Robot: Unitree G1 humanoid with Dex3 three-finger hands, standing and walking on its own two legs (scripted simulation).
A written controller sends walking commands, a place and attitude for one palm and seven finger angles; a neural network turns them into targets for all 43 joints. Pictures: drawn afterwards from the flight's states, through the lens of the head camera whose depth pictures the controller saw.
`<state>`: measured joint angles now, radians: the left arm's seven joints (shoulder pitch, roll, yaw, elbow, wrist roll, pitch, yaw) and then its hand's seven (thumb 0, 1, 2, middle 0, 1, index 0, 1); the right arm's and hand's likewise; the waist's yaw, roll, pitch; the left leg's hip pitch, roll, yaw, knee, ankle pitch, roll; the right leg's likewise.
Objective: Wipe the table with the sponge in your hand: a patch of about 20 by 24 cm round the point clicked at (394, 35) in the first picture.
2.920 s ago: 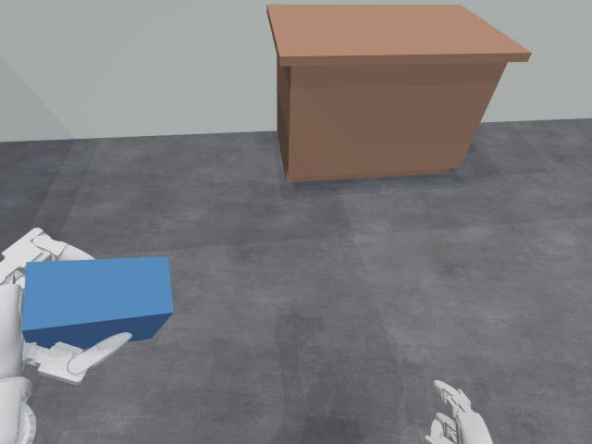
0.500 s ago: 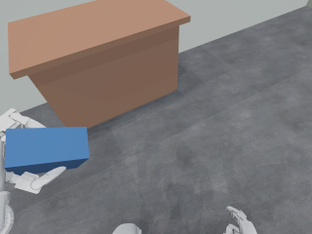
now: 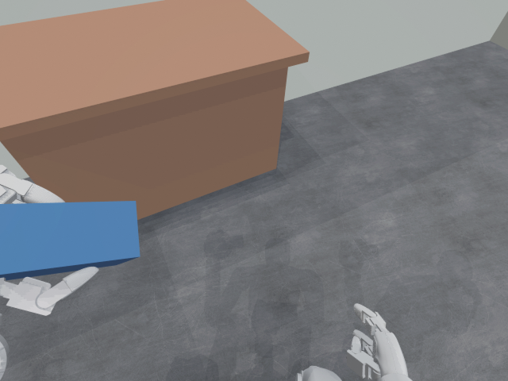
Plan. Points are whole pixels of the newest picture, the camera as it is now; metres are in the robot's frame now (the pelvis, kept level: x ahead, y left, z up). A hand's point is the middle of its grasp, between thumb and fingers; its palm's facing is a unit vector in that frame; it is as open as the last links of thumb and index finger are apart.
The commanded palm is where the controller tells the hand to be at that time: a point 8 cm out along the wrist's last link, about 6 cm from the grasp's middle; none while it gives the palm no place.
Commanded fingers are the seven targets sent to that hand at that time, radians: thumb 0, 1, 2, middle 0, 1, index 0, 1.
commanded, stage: walk to a spot facing it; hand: left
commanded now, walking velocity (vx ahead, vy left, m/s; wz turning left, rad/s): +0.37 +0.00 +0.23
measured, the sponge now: (87, 239) +0.24 +0.20 +0.17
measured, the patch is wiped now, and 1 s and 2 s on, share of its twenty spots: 0.00 0.00 0.00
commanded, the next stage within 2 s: none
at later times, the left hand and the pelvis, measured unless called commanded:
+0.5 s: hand (92, 172) +0.32 +0.22 +0.19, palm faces +0.54 -0.71 -0.46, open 10.2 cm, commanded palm +0.26 +0.26 +0.19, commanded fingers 0.00 0.10 1.30 -1.20 -1.60 -1.20 -1.60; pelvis +0.15 -0.04 -0.01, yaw +10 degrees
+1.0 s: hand (103, 165) +0.34 +0.22 +0.18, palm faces +0.74 -0.51 -0.44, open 10.2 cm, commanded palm +0.27 +0.23 +0.19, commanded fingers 0.00 0.10 1.30 -1.20 -1.60 -1.20 -1.60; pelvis +0.26 -0.09 +0.01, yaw +28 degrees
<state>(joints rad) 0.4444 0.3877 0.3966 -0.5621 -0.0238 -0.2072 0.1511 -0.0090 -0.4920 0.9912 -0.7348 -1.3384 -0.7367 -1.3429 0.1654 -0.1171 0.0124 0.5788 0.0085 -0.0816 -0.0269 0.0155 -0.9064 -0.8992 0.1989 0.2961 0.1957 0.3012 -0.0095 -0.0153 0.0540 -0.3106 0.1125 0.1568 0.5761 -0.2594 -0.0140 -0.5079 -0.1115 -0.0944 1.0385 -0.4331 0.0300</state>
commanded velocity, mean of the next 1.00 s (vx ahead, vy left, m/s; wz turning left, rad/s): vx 0.21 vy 0.00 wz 0.54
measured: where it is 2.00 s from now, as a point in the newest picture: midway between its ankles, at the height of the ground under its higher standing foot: (303, 374)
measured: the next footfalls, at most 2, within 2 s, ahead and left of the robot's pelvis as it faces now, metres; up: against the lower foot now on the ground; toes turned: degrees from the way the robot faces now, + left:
right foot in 0.12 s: +0.14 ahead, -0.16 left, +0.00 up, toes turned -8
left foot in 0.50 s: +0.23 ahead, +0.11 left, +0.00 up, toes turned +21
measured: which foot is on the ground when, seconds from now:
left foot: down 0.00-0.12, up 0.14-0.48, down 0.50-0.78, up 0.80-1.00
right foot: up 0.00-0.10, down 0.12-0.50, up 0.52-0.76, down 0.78-1.00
